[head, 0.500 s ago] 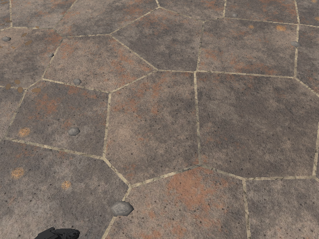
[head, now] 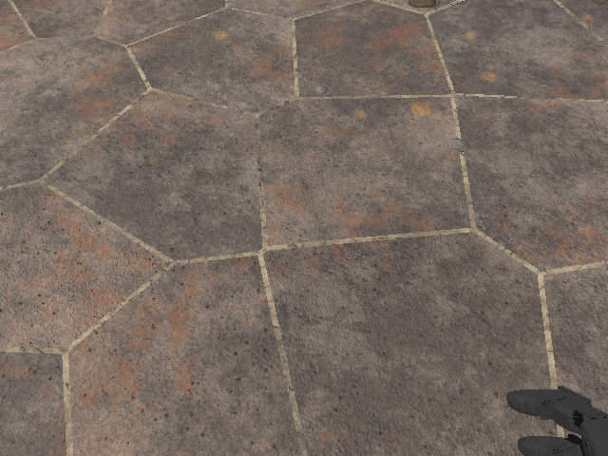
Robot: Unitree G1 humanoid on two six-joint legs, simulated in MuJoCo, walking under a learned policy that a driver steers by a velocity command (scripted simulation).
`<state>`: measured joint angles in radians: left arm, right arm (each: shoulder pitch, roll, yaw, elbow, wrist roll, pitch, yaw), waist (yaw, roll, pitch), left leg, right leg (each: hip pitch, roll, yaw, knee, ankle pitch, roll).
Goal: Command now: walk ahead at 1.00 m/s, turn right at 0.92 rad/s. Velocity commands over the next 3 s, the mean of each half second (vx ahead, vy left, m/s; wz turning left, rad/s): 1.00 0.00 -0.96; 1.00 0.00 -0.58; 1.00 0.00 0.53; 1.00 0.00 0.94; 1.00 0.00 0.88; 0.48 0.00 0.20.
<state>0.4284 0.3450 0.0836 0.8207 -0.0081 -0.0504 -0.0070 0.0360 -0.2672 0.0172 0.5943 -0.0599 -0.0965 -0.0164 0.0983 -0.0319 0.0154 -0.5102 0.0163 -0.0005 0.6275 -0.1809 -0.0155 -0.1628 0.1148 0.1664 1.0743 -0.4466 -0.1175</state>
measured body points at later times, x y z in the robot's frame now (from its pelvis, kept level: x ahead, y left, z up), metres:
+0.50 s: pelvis +0.45 -0.08 -0.01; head +0.48 -0.08 +0.44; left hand +0.67 +0.13 -0.13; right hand +0.43 -0.35 -0.11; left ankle +0.40 +0.12 -0.59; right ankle +0.48 -0.10 -0.72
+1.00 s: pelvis +0.89 -0.25 +0.02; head +0.90 -0.26 +0.47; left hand +1.20 -0.18 -0.07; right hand +0.69 -0.45 -0.10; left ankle +0.93 -0.15 -0.72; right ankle +0.81 -0.34 -0.63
